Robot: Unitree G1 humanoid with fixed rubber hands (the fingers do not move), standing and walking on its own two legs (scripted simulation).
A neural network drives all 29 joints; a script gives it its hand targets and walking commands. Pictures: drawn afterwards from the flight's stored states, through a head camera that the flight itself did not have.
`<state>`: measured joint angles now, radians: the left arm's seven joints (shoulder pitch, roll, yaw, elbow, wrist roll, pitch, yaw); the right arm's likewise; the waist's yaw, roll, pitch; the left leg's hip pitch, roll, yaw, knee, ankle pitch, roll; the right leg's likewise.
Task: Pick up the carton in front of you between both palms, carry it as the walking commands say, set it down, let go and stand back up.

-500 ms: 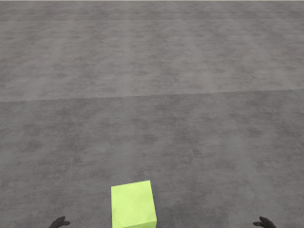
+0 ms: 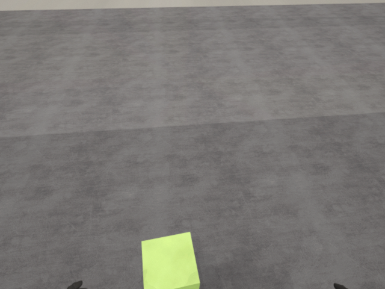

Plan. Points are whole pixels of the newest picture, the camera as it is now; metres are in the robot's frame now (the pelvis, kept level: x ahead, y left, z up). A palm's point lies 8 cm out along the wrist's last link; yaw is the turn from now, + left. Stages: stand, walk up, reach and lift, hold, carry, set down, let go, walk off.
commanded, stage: stand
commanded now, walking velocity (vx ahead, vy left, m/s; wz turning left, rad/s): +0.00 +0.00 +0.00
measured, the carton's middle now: (170, 269) +0.34 +0.12 -0.65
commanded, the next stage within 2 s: none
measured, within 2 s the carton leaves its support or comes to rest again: neither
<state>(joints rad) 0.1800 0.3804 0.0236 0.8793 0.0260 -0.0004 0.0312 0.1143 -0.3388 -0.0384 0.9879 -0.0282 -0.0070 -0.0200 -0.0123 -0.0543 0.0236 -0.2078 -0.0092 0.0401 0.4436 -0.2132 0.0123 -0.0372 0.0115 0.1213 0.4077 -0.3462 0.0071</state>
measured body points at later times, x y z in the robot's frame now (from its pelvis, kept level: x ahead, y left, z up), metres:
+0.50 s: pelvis -0.01 +0.00 +0.00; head -0.01 +0.02 +0.45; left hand +0.08 +0.31 -0.12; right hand +0.08 -0.31 -0.11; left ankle +0.02 +0.11 -0.74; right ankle -0.08 -0.13 -0.74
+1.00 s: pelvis -0.01 +0.00 +0.01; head -0.01 +0.02 +0.45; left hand +0.08 +0.32 -0.12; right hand +0.09 -0.31 -0.11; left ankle +0.02 +0.11 -0.74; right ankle -0.08 -0.13 -0.74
